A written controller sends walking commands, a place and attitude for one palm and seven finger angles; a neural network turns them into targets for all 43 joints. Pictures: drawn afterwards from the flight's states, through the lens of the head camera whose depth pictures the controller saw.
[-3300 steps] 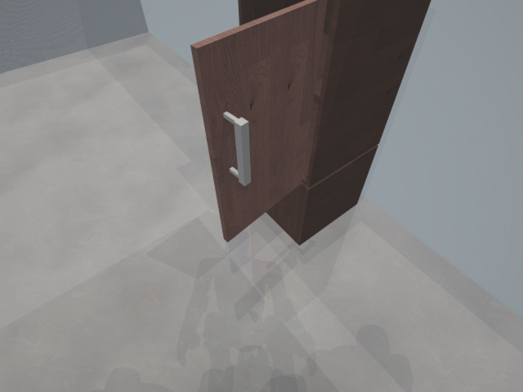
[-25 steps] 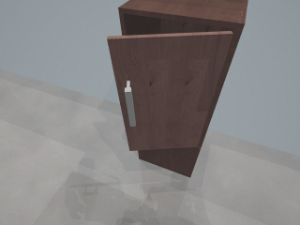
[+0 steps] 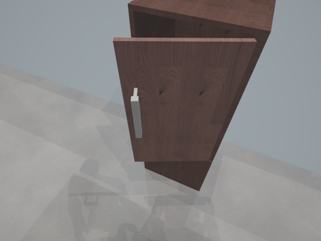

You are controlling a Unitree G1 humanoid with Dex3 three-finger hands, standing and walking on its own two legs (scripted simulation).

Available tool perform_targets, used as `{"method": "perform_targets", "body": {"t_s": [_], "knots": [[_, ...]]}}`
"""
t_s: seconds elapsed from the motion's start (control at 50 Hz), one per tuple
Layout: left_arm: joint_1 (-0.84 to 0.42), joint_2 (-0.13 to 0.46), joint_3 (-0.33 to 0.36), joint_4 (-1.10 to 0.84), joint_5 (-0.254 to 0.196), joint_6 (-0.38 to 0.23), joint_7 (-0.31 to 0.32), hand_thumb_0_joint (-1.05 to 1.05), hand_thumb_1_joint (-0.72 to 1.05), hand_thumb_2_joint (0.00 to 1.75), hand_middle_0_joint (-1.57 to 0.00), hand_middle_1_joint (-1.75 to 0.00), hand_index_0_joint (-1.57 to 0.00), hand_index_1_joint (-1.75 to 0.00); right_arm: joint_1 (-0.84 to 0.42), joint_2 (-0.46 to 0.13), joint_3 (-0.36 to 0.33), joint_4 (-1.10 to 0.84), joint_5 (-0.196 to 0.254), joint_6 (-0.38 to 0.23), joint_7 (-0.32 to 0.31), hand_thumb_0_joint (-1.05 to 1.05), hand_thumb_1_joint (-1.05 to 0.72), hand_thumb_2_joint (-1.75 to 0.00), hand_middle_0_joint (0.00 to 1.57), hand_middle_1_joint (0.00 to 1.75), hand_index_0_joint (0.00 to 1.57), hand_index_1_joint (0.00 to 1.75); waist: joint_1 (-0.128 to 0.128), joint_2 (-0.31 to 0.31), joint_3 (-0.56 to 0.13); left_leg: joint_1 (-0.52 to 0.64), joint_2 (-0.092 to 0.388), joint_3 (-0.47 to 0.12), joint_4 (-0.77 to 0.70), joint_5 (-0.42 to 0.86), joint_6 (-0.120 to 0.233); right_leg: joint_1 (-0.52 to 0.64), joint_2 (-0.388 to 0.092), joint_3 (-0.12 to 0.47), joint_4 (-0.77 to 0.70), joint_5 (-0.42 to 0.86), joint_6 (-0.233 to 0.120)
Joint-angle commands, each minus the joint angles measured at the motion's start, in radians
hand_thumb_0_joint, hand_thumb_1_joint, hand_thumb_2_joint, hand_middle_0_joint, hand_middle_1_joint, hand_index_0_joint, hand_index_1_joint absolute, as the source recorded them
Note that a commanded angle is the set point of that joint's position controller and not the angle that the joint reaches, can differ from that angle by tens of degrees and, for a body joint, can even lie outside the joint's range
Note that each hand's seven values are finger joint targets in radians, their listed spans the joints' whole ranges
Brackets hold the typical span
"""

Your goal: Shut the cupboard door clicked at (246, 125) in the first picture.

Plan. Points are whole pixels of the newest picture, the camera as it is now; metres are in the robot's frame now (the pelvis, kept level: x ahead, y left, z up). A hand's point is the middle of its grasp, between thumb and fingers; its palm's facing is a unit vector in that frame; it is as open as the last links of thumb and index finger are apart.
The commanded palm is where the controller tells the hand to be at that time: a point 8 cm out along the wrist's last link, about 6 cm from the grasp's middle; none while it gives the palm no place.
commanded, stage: look again from close up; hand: left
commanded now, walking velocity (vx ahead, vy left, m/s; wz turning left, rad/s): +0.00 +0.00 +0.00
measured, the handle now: (137, 114) +0.48 +0.11 +0.01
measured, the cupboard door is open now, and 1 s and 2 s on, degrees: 25 25 25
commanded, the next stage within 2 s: shuffle to correct the standing spot in 0.14 s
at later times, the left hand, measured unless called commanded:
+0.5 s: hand out of the picture +0.02 +0.15 -0.18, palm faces +0.03 -0.98 -0.20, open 7.3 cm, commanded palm none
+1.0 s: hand out of the picture +0.04 +0.08 -0.19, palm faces +0.12 -0.98 -0.13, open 7.4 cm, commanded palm none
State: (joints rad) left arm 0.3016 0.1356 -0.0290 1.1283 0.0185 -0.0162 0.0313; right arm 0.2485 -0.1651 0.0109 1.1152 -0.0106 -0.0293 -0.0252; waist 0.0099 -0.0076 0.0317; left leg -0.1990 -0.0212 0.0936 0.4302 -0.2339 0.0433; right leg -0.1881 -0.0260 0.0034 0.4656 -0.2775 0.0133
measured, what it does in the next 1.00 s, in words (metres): steps to the right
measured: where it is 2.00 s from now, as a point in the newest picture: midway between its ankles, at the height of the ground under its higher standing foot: outside the picture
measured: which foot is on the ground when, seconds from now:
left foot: down 0.00-1.00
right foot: down 0.00-0.82, up 0.84-1.00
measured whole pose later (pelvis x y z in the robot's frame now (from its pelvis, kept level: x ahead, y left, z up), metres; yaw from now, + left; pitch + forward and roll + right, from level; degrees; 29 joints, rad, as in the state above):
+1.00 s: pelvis +0.06 -0.08 -0.01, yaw +4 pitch +1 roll -1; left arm 0.30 0.16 0.06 1.03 0.04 0.07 0.00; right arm 0.23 -0.13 -0.02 1.05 -0.04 -0.02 -0.06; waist 0.01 -0.04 0.06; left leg -0.26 0.09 0.10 0.56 -0.31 -0.01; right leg -0.46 0.00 -0.01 1.10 -0.43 0.00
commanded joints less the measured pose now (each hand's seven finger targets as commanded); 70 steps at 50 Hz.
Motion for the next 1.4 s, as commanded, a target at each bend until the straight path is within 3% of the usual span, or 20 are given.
{"method": "perform_targets", "body": {"t_s": [0.0,0.28,0.46,0.54,0.6,0.66,0.72,0.76,0.78,0.8,0.82,0.86,0.94,1.06,1.1,1.14,1.16,1.2,1.28,1.38], "knots": [[0.055,0.121,0.024,-0.031,-0.003,-0.01,0.009,0.0,0.9,0.9,-0.2,-0.3,-0.2,-0.3,0.05,-0.092,-0.017,-0.027,0.005,-0.013,-0.008,0.0,-0.9,-0.9,0.2,0.3,0.2,0.3,-0.005,0.001,0.007,0.036,0.127,-0.118,-0.077,0.169,0.004,-0.045,-0.075,0.073,-0.07,0.174,-0.042],[0.037,0.118,0.028,-0.032,-0.004,-0.005,0.005,0.0,0.9,0.9,-0.2,-0.3,-0.2,-0.3,0.048,-0.081,-0.013,-0.01,-0.002,-0.006,-0.009,0.0,-0.9,-0.9,0.2,0.3,0.2,0.3,-0.003,-0.025,0.004,0.037,0.136,-0.124,-0.067,0.148,0.002,-0.011,-0.068,0.034,-0.066,0.136,-0.042],[0.08,0.106,0.05,-0.049,0.005,0.018,-0.006,0.0,0.9,0.9,-0.2,-0.3,-0.2,-0.3,0.083,-0.117,-0.038,-0.005,-0.013,0.008,-0.024,0.0,-0.9,-0.9,0.2,0.3,0.2,0.3,-0.008,0.054,0.027,0.003,0.199,-0.204,-0.03,0.191,0.047,-0.055,-0.031,-0.041,0.035,0.044,-0.05],[0.122,0.107,0.065,-0.057,0.007,0.023,-0.009,0.0,0.9,0.9,-0.2,-0.3,-0.2,-0.3,0.091,-0.112,-0.049,-0.01,-0.014,0.013,-0.036,0.0,-0.9,-0.9,0.2,0.3,0.2,0.3,-0.005,0.02,0.012,-0.035,0.184,-0.153,0.065,0.242,0.034,-0.013,-0.041,-0.015,0.028,0.16,-0.068],[0.174,0.137,0.082,-0.055,0.012,0.028,-0.007,0.0,0.9,0.9,-0.2,-0.3,-0.2,-0.3,0.078,-0.072,-0.046,-0.026,-0.011,0.015,-0.042,0.0,-0.9,-0.9,0.2,0.3,0.2,0.3,0.01,-0.127,-0.008,-0.156,0.099,-0.016,0.245,0.104,-0.01,0.106,-0.118,0.064,-0.012,0.468,-0.106],[0.206,0.122,0.083,-0.061,0.022,0.036,-0.001,0.0,0.9,0.9,-0.2,-0.3,-0.2,-0.3,-0.015,-0.04,-0.048,-0.07,-0.006,0.024,-0.046,0.0,-0.9,-0.9,0.2,0.3,0.2,0.3,0.039,-0.148,0.048,-0.297,0.068,-0.005,0.484,-0.341,-0.024,0.112,-0.223,0.151,-0.062,0.768,-0.258],[0.157,0.123,0.085,-0.087,0.026,0.041,0.005,0.0,0.9,0.9,-0.2,-0.3,-0.2,-0.3,-0.003,-0.022,-0.049,-0.075,-0.003,0.023,-0.043,0.0,-0.9,-0.9,0.2,0.3,0.2,0.3,0.008,-0.087,0.036,-0.242,0.076,0.007,0.391,-0.286,-0.027,0.08,-0.194,0.119,-0.026,0.755,-0.273],[0.105,0.119,0.083,-0.105,0.014,0.046,0.001,0.0,0.9,0.9,-0.2,-0.3,-0.2,-0.3,0.109,-0.018,-0.047,-0.039,-0.007,0.021,-0.045,0.0,-0.9,-0.9,0.2,0.3,0.2,0.3,-0.054,-0.052,-0.008,-0.031,0.076,0.016,0.125,-0.035,-0.022,-0.01,-0.119,0.048,0.076,0.628,-0.195],[0.101,0.089,0.079,-0.115,0.011,0.047,-0.004,0.0,0.9,0.9,-0.2,-0.3,-0.2,-0.3,0.196,-0.052,-0.057,-0.006,-0.013,0.014,-0.049,0.0,-0.9,-0.9,0.2,0.3,0.2,0.3,-0.086,0.038,-0.026,0.126,0.174,-0.096,0.007,0.19,0.02,-0.129,-0.061,0.002,0.225,0.429,-0.128],[0.144,0.048,0.078,-0.13,0.0,0.046,-0.009,0.0,0.9,0.9,-0.2,-0.3,-0.2,-0.3,0.239,-0.153,-0.072,-0.011,-0.024,0.011,-0.055,0.0,-0.9,-0.9,0.2,0.3,0.2,0.3,-0.076,0.318,-0.074,0.213,0.456,-0.436,-0.064,0.509,0.155,-0.303,0.029,-0.073,0.463,-0.102,-0.045],[0.118,0.103,0.087,-0.147,0.013,0.048,-0.006,0.0,0.9,0.9,-0.2,-0.3,-0.2,-0.3,0.238,-0.177,-0.074,-0.025,-0.019,0.016,-0.054,0.0,-0.9,-0.9,0.2,0.3,0.2,0.3,-0.088,0.239,-0.066,0.136,0.546,-0.506,-0.097,0.537,0.237,-0.323,0.037,0.01,0.637,-0.342,-0.042],[0.041,0.096,0.102,-0.16,0.023,0.057,-0.01,0.0,0.9,0.9,-0.2,-0.3,-0.2,-0.3,0.135,-0.154,-0.068,-0.056,-0.02,0.006,-0.058,0.0,-0.9,-0.9,0.2,0.3,0.2,0.3,-0.045,0.146,0.053,-0.021,0.492,-0.428,-0.108,0.474,0.215,-0.38,0.0,0.067,0.758,-0.251,-0.026],[0.068,0.051,0.102,-0.151,0.012,0.076,-0.035,0.0,0.9,0.9,-0.2,-0.3,-0.2,-0.3,0.036,-0.164,-0.076,-0.091,-0.025,-0.002,-0.05,0.0,-0.9,-0.9,0.2,0.3,0.2,0.3,0.002,0.163,0.003,-0.04,0.362,-0.168,-0.086,0.506,0.128,-0.307,-0.013,0.011,0.649,-0.125,0.002],[0.025,0.049,0.1,-0.18,0.006,0.048,-0.041,0.0,0.9,0.9,-0.2,-0.3,-0.2,-0.3,0.01,-0.206,-0.11,-0.128,-0.032,0.028,-0.023,0.0,-0.9,-0.9,0.2,0.3,0.2,0.3,-0.005,0.251,-0.028,-0.069,0.288,-0.103,-0.005,0.29,0.064,-0.132,0.006,-0.103,0.216,-0.061,0.013],[0.104,0.088,0.103,-0.145,0.01,0.017,-0.03,0.0,0.9,0.9,-0.2,-0.3,-0.2,-0.3,0.018,-0.155,-0.098,-0.137,-0.026,0.034,-0.009,0.0,-0.9,-0.9,0.2,0.3,0.2,0.3,0.03,0.11,-0.056,-0.144,0.177,-0.043,0.128,0.044,-0.012,0.034,0.009,-0.107,0.004,0.09,0.021],[0.09,0.246,0.111,-0.154,0.014,-0.004,-0.012,0.0,0.9,0.9,-0.2,-0.3,-0.2,-0.3,0.037,-0.031,-0.069,-0.176,-0.007,0.045,0.004,0.0,-0.9,-0.9,0.2,0.3,0.2,0.3,0.032,-0.287,-0.071,-0.253,0.055,-0.031,0.368,-0.383,-0.064,0.0,-0.326,0.283,-0.172,0.158,-0.085],[0.044,0.255,0.103,-0.167,0.017,0.004,-0.018,0.0,0.9,0.9,-0.2,-0.3,-0.2,-0.3,0.016,-0.045,-0.072,-0.186,-0.006,0.043,0.01,0.0,-0.9,-0.9,0.2,0.3,0.2,0.3,0.023,-0.174,-0.055,-0.198,0.058,-0.068,0.391,-0.362,-0.047,-0.082,-0.317,0.247,-0.155,0.155,-0.122],[-0.008,0.246,0.109,-0.179,0.017,-0.007,-0.002,0.0,0.9,0.9,-0.2,-0.3,-0.2,-0.3,0.005,-0.069,-0.074,-0.183,-0.007,0.05,0.004,0.0,-0.9,-0.9,0.2,0.3,0.2,0.3,0.027,-0.365,-0.031,-0.281,0.06,-0.087,0.499,-0.33,-0.052,-0.042,-0.33,0.338,-0.135,0.331,-0.165],[-0.014,0.25,0.118,-0.189,0.02,0.008,0.013,0.0,0.9,0.9,-0.2,-0.3,-0.2,-0.3,-0.003,-0.077,-0.071,-0.169,-0.002,0.051,0.017,0.0,-0.9,-0.9,0.2,0.3,0.2,0.3,0.035,-0.189,-0.054,-0.267,0.027,-0.06,0.49,-0.264,-0.074,0.031,-0.316,0.229,-0.077,0.51,-0.191],[-0.005,0.259,0.124,-0.196,0.022,0.018,0.022,0.0,0.9,0.9,-0.2,-0.3,-0.2,-0.3,-0.028,-0.067,-0.071,-0.207,0.0,0.062,0.025,0.0,-0.9,-0.9,0.2,0.3,0.2,0.3,0.042,-0.188,-0.046,-0.208,0.02,-0.067,0.374,-0.218,-0.07,-0.013,-0.325,0.229,-0.109,0.366,-0.204]]}}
